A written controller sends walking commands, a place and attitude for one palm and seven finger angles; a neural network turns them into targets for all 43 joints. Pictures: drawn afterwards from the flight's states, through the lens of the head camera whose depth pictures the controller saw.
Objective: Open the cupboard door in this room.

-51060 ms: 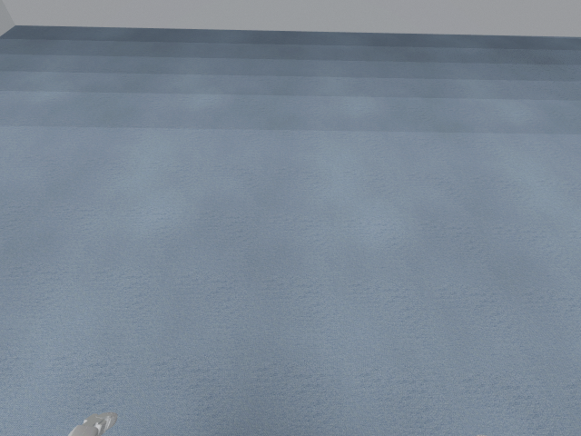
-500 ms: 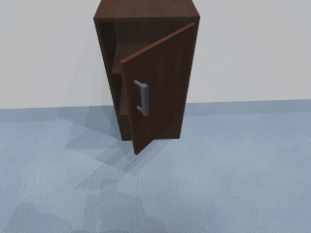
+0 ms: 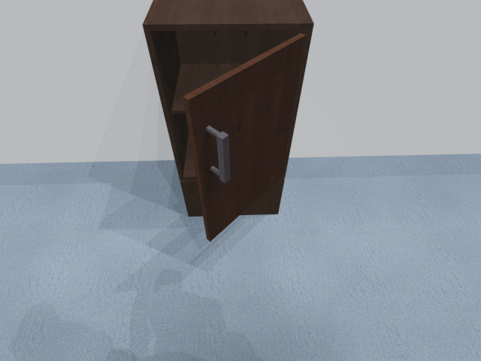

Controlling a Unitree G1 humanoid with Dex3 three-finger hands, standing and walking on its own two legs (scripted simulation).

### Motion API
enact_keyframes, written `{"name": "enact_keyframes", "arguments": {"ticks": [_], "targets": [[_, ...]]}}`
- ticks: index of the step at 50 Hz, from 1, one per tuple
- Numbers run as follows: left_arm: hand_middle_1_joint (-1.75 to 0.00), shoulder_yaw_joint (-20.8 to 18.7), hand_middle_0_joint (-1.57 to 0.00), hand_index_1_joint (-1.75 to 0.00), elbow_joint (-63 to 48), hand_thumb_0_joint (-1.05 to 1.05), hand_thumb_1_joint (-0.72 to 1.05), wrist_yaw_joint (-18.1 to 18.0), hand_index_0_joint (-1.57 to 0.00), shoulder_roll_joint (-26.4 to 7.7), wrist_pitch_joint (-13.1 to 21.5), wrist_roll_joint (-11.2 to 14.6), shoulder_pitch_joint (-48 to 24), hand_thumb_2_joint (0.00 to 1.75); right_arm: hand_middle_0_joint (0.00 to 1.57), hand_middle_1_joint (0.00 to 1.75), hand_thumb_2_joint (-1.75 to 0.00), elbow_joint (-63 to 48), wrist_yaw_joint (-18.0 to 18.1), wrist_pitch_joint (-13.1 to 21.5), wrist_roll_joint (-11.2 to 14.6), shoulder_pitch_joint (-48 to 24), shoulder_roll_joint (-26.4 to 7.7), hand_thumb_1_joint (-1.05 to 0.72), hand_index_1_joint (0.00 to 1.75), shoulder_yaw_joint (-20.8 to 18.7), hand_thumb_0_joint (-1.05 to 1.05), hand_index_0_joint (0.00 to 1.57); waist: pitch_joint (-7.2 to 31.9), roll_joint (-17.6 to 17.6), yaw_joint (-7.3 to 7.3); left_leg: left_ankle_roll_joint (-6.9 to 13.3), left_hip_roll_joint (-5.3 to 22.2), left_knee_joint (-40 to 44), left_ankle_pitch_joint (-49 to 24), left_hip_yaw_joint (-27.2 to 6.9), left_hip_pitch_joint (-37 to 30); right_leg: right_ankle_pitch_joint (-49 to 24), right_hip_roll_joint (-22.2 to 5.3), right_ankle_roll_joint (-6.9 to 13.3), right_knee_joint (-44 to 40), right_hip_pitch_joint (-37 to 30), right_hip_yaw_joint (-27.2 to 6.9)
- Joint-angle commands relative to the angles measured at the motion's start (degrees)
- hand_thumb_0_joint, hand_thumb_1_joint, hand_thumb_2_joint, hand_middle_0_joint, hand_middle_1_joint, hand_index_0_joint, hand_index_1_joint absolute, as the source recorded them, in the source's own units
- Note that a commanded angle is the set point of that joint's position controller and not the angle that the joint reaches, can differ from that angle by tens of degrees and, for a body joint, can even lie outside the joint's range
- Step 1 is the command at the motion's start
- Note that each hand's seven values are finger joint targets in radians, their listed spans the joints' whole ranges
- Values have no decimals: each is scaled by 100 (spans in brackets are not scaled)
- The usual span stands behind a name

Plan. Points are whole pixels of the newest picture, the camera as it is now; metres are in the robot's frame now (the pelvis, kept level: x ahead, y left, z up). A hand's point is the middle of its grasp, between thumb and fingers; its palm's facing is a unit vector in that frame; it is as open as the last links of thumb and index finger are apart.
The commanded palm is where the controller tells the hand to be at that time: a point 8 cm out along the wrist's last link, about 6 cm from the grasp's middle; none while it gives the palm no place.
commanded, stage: look to check the result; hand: left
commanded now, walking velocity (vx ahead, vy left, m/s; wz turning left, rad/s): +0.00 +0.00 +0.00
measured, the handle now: (218, 155) +0.58 +0.09 -0.04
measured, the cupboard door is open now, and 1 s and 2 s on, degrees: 45 45 45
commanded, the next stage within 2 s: walk to a spot facing it in 0.16 s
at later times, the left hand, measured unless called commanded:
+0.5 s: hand out of the picture +0.01 +0.17 -0.18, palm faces +0.01 -0.98 -0.18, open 7.4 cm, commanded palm none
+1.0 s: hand out of the picture +0.09 +0.12 -0.16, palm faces -0.21 -0.94 -0.27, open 7.4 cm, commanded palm none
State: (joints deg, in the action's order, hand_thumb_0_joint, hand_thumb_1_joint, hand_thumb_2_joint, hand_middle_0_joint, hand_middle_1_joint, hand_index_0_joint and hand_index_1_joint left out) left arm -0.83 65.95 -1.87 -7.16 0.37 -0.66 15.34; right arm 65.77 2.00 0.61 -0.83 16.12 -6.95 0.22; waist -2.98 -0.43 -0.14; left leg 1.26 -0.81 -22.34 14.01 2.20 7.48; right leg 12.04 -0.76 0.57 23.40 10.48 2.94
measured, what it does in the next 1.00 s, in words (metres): lifts its left foot, turning right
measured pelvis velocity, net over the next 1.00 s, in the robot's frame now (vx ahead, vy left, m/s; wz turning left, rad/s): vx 0.01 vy -0.06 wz -0.33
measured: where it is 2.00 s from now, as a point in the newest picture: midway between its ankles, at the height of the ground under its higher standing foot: outside the picture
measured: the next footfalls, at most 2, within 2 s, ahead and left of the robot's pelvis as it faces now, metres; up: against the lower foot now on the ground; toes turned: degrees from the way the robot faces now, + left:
left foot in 1.32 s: +0.14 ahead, +0.07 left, +0.00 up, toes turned -32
right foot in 1.74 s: +0.00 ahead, -0.14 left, +0.00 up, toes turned -51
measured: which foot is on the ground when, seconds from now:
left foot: down 0.00-0.68, up 0.70-1.00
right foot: down 0.00-1.00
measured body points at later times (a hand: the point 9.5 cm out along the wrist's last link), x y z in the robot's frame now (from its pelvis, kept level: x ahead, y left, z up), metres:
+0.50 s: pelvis +0.00 -0.01 -0.01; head +0.03 -0.01 +0.44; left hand +0.01 +0.22 -0.17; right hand -0.01 -0.22 -0.17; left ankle -0.02 +0.10 -0.74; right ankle +0.01 -0.11 -0.74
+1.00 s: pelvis +0.01 -0.06 +0.00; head +0.06 -0.10 +0.44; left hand +0.11 +0.17 -0.14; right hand +0.06 -0.34 -0.15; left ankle +0.04 +0.12 -0.66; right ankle -0.01 -0.11 -0.74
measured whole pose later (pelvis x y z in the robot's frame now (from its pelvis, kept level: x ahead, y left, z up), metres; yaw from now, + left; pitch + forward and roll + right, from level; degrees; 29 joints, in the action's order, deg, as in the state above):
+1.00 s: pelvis +0.01 -0.06 +0.00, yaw -19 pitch +2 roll +3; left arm -4.6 55.1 -0.6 -9.5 -1.1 -1.2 14.3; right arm 53.3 1.9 -2.9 -0.6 3.3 -13.6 -4.3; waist -5.7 -0.9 -2.6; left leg -3.7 2.2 -61.3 20.8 -2.5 28.3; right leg 12.2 5.9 5.6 25.1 13.8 -6.2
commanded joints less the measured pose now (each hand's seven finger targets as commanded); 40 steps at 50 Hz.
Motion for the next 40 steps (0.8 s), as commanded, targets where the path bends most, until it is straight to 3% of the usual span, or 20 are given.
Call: {"name": "enact_keyframes", "arguments": {"ticks": [1,14,19,22,25,27,29,31,32,33,34,35,36,37,38,40], "targets": [[-30,-62,-20,-30,-111,0,90,-42,-20,-528,74,9,408,90,20,30,-90,-71,50,29,-18,469,-495,-90,30,-57,0,20,-91,58,30,55,613,416,-996,-484,248,-753,-528,130,-370,-128,-451],[-30,-63,-20,-30,-105,0,90,-38,-20,-562,90,15,408,90,20,30,-90,-43,62,39,-21,446,-512,-90,30,-50,0,20,-18,24,25,45,618,400,-1204,-462,129,-993,-536,141,-369,-235,-444],[-30,-240,-20,-30,-262,0,90,4,-20,-691,-55,-17,242,90,20,30,-90,-127,136,-71,-22,461,-643,-90,30,-178,0,20,-175,12,60,40,782,70,-1019,-228,60,-1213,-477,192,-16,268,-604],[-30,-361,-20,-30,-496,0,90,65,-20,-742,-145,-53,73,90,20,30,-90,-347,161,-140,-25,381,-831,-90,30,-305,0,20,-161,-113,80,131,1028,44,-654,-286,77,-869,-300,187,344,667,-626],[-30,-438,-20,-30,-747,0,90,142,-20,-717,-225,-81,-51,90,20,30,-90,-556,185,-149,-58,263,-1070,-90,30,-416,0,20,-170,-548,55,394,1494,281,-353,-659,183,-287,-38,131,1085,1031,-509],[-30,-477,-20,-30,-888,0,90,174,-20,-647,-260,-92,-136,90,20,30,-90,-695,185,-128,-72,199,-1163,-90,30,-466,0,20,-117,-910,43,742,2007,473,-637,-929,195,974,65,58,2106,1262,-302],[-30,-511,-20,-30,-1045,0,90,210,-20,-646,-288,-97,-256,90,20,30,-90,-820,172,-108,-117,83,-1218,-90,30,-485,0,20,-157,-1026,56,939,2239,454,-1281,-905,261,1623,-34,28,2598,1376,-307],[-30,-519,-20,-30,-1059,0,90,245,-20,-604,-243,-79,-63,90,20,30,-90,-971,163,-97,-134,-179,-1267,-90,30,-489,0,20,-82,-814,-128,726,2081,-63,-1944,-424,320,1323,-99,45,1944,946,-250],[-30,-528,-20,-30,-993,0,90,252,-20,-619,-206,-83,206,90,20,30,-90,-1025,150,-106,-110,-306,-1272,-90,30,-497,0,20,94,-401,-269,516,1878,-535,-1866,-140,365,671,-55,48,1323,528,-173],[-30,-563,-20,-30,-911,0,90,238,-20,-783,-160,-111,512,90,20,30,-90,-1099,141,-126,-64,-403,-1261,-90,30,-527,0,20,204,186,-425,157,1387,-1393,-1305,235,640,-685,-194,109,293,43,-546],[-30,-687,-20,-30,-880,0,90,142,-20,-1475,-93,-183,743,90,20,30,-90,-1280,107,-139,30,-356,-873,-90,30,-493,0,20,398,2111,-435,-263,510,-2782,923,834,1871,-2215,-1544,528,-416,-780,-2606],[-30,-682,-20,-30,-852,0,90,91,-20,-1596,-118,-67,899,90,20,30,-90,-1384,78,-211,13,-663,-967,-90,30,-485,0,20,241,1981,-581,-323,204,-3847,2285,229,2215,-3020,-1930,936,-545,-590,-3114],[-30,-664,-20,-30,-941,0,90,49,-20,-1521,-127,-52,657,90,20,30,-90,-1340,52,-246,19,-577,-974,-90,30,-503,0,20,212,1455,-374,-283,360,-4297,1920,-236,2380,-2198,-1786,1158,-539,-560,-2849],[-30,-676,-20,-30,-1037,0,90,12,-20,-1348,-148,-53,381,90,20,30,-90,-1314,38,-268,-8,-687,-954,-90,30,-519,0,20,164,1387,-319,-287,435,-4472,1591,-294,2505,-1602,-1527,984,-585,-355,-2777],[-30,-660,-20,-30,-1147,0,90,14,-20,-1336,-143,-54,135,90,20,30,-90,-1315,16,-262,7,-780,-1004,-90,30,-521,0,20,81,1078,-232,-323,500,-4542,1282,-373,2560,-1436,-1369,1014,-521,-295,-2682],[-30,-632,-20,-30,-1245,0,90,23,-20,-1287,-72,-39,88,90,20,30,-90,-1358,-21,-261,-7,-846,-938,-90,30,-498,0,20,230,484,-166,-398,481,-4445,908,-400,2502,-1727,-1194,970,-443,-356,-2442]]}}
